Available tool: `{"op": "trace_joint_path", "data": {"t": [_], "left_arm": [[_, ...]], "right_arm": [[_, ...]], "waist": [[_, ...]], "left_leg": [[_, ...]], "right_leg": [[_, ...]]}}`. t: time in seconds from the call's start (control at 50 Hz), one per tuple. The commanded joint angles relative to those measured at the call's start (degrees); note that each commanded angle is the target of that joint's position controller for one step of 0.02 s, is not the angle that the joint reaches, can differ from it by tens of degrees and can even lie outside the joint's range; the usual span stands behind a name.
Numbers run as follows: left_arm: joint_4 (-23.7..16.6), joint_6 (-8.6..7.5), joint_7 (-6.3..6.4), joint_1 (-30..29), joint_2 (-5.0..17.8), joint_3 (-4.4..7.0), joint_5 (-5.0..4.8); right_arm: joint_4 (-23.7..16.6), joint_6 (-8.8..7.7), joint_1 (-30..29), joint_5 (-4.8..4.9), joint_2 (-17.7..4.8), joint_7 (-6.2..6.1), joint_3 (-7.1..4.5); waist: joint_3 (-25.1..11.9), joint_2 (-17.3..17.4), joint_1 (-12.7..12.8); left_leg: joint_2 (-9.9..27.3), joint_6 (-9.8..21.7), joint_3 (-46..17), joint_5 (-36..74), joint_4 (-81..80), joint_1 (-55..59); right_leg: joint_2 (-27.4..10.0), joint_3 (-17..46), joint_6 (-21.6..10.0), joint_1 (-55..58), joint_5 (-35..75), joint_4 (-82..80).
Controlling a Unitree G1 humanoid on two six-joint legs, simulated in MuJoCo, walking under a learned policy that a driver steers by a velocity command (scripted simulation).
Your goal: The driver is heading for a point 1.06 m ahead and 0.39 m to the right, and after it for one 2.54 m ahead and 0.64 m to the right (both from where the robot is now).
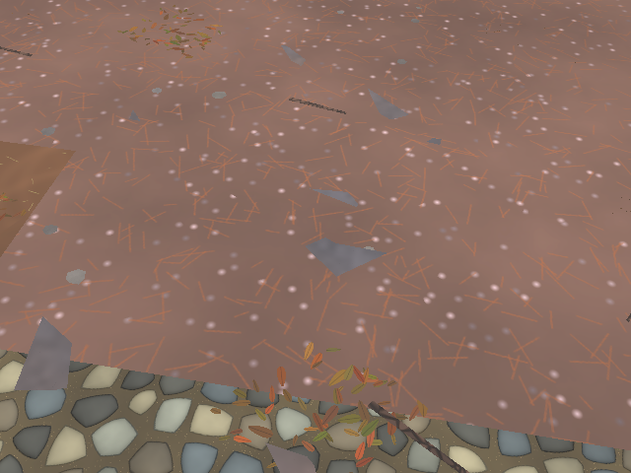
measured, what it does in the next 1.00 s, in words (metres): walks ahead, turning right: right foot, then left foot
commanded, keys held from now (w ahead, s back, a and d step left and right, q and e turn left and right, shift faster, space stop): w+e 0.38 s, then e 0.42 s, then no key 0.20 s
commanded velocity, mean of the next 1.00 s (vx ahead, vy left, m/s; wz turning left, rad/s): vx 0.27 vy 0.00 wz -0.47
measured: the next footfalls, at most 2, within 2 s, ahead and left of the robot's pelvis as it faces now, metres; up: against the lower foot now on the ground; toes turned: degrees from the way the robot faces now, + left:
right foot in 0.34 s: +0.28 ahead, -0.17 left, +0.00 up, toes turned -17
left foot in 0.94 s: +0.50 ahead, -0.10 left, +0.00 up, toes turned -35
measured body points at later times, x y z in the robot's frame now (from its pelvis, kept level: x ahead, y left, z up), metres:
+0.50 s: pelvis +0.21 -0.10 -0.02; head +0.25 -0.12 +0.43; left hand +0.39 +0.13 -0.14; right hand +0.20 -0.37 -0.16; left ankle +0.17 +0.07 -0.65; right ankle +0.24 -0.15 -0.75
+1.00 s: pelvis +0.36 -0.12 -0.02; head +0.40 -0.13 +0.43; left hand +0.55 +0.10 -0.16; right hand +0.37 -0.43 -0.12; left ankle +0.47 -0.08 -0.75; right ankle +0.24 -0.16 -0.72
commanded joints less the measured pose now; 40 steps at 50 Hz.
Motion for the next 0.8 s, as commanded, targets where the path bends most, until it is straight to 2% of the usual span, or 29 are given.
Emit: {"op": "trace_joint_path", "data": {"t": [0.02,0.08,0.16,0.22,0.26,0.3,0.32,0.34,0.36,0.38,0.4,0.42,0.44,0.46,0.48,0.5,0.54,0.6,0.7,0.8], "left_arm": [[-2.2,-0.70,-0.51,-1.9,4.0,1.42,0.69],[-4.0,-0.13,-0.74,-7.0,2.3,1.12,0.71],[-6.9,0.11,-1.42,-13.2,1.4,0.57,1.02],[-9.1,0.17,-2.08,-16.7,1.3,0.20,1.03],[-9.9,0.22,-2.34,-17.0,1.6,0.25,1.12],[-9.1,0.10,-2.06,-12.7,2.6,0.90,1.16],[-7.4,-0.18,-1.79,-6.5,3.7,1.64,1.06],[-4.4,-0.68,-1.28,2.8,5.4,2.76,1.38],[-2.9,-0.96,-0.26,10.4,11.0,4.63,2.01],[-3.7,-0.66,0.15,9.9,16.2,5.79,0.82],[-3.6,-0.08,0.42,8.9,16.0,5.65,-0.22],[-3.5,-0.23,1.10,5.2,13.6,5.02,-0.22],[-3.9,-0.63,1.31,2.4,10.2,4.13,-0.31],[-4.1,-0.98,1.51,0.3,8.5,3.58,-0.72],[-4.6,-1.16,1.52,-1.5,7.0,3.06,-0.94],[-4.7,-1.56,1.42,-1.3,6.8,2.82,-1.05],[-4.5,-1.99,1.34,-0.1,8.4,3.11,-1.09],[-4.8,-1.39,1.67,2.1,9.1,3.19,-0.97],[-5.0,0.10,2.68,6.4,9.5,3.25,-1.02],[-5.4,1.19,3.48,8.9,10.0,3.55,-0.33]], "right_arm": [[-2.0,-2.26,-0.1,0.49,-6.4,-0.37,-1.53],[-0.5,-2.63,3.6,0.11,-6.0,-0.28,-1.66],[0.1,-2.69,4.8,-0.22,-6.5,-0.26,-1.87],[0.5,-2.79,5.3,-0.32,-7.6,-0.22,-2.22],[0.7,-2.59,5.1,-0.34,-8.4,-0.22,-2.55],[0.7,-2.27,3.8,-0.30,-10.0,-0.23,-3.03],[0.5,-1.86,3.2,-0.26,-10.9,-0.18,-3.35],[0.0,-1.53,2.8,-0.07,-11.1,-0.13,-3.37],[-2.3,-1.66,3.2,0.62,-8.7,0.35,-2.71],[-6.4,-2.54,2.1,1.00,-4.6,1.38,-2.12],[-8.0,-3.23,-4.9,0.87,-9.3,1.56,-3.10],[-8.6,-3.72,-6.6,1.55,-7.7,1.46,-2.68],[-7.8,-3.91,-5.7,1.32,-6.9,1.03,-2.51],[-7.9,-3.12,-5.3,0.21,-6.7,0.77,-2.66],[-7.4,-1.86,-3.3,-0.70,-6.4,0.74,-2.62],[-7.6,-0.71,-2.7,-1.07,-6.1,0.80,-2.70],[-8.6,0.91,-3.3,-0.99,-5.5,0.86,-2.61],[-10.8,1.88,-8.0,-0.87,-6.0,0.85,-2.59],[-14.4,2.50,-16.5,-0.34,-7.1,0.83,-2.30],[-16.7,2.39,-21.1,0.33,-8.1,0.43,-1.82]], "waist": [[5.9,5.6,0.7],[7.2,5.5,-1.3],[9.0,6.4,-2.8],[10.1,7.5,-3.3],[10.3,7.8,-2.8],[7.2,8.3,-0.1],[3.1,8.0,2.8],[-2.7,5.9,6.8],[-9.1,-1.4,9.6],[-15.5,-14.4,6.8],[-12.7,-5.1,8.1],[-5.4,-2.2,5.8],[-0.8,2.0,3.3],[0.6,2.3,1.1],[0.3,1.7,-0.6],[-0.3,1.1,-1.3],[-1.1,0.3,-1.9],[-1.4,-1.1,-0.5],[-1.0,-2.4,2.7],[0.4,-2.8,4.4]], "left_leg": [[14.7,5.8,-11.6,-3.6,-13.0,6.7],[15.1,6.3,-6.9,2.0,-12.5,8.0],[15.1,6.3,-1.1,10.0,-11.1,7.7],[15.9,5.6,2.3,15.2,-9.3,7.7],[16.4,5.0,4.4,21.7,-6.5,8.5],[16.5,4.0,7.5,42.1,2.5,8.8],[16.2,3.6,8.9,50.0,11.9,8.3],[14.8,2.1,10.3,46.6,24.8,3.3],[12.1,-0.1,10.8,28.5,42.9,-12.5],[0.0,-2.9,5.0,-15.9,62.6,-30.9],[2.0,-2.0,-4.9,-13.3,65.3,-35.7],[4.7,-1.6,-4.6,-8.4,64.0,-36.3],[6.5,-1.7,-4.4,-5.8,59.0,-32.8],[7.4,-2.3,-4.9,-6.2,55.6,-29.6],[7.5,-2.9,-4.9,-6.5,53.5,-26.4],[7.0,-3.6,-4.7,-6.7,51.7,-24.9],[5.9,-4.9,-3.7,-5.0,48.3,-25.1],[5.0,-5.7,-3.1,-0.3,43.3,-27.9],[3.9,-5.5,-4.4,4.7,35.8,-32.3],[1.5,-4.5,-5.9,1.8,29.6,-33.3]], "right_leg": [[-3.3,1.8,1.7,-15.7,4.5,8.2],[-4.9,0.9,3.3,-19.5,7.2,8.2],[-6.1,-1.9,3.6,-18.8,9.8,0.9],[-6.0,-5.2,1.6,-14.6,9.0,-6.3],[-5.0,-7.6,-0.7,-11.1,6.2,-9.7],[-1.4,-10.4,-3.5,-2.4,2.4,-11.5],[1.3,-11.3,-5.0,5.1,1.7,-12.7],[3.1,-10.2,-6.8,17.8,3.5,-16.3],[-7.2,5.5,-10.8,34.0,-7.0,-20.2],[-22.8,39.9,-18.0,44.5,-9.3,-30.9],[-22.5,38.4,-17.5,41.9,3.2,-33.1],[-21.6,28.5,-16.8,34.8,17.0,-30.9],[-18.8,21.5,-14.6,26.6,32.7,-30.1],[-15.6,16.4,-12.9,21.9,40.6,-29.6],[-13.5,12.8,-11.8,18.7,44.7,-29.9],[-12.6,11.4,-11.5,17.5,49.2,-29.6],[-11.0,9.6,-11.3,16.3,54.3,-29.3],[-9.5,9.8,-9.5,16.7,54.4,-28.7],[-9.6,14.5,-6.1,21.9,50.6,-26.7],[-10.3,19.8,-6.1,27.4,53.3,-22.7]]}}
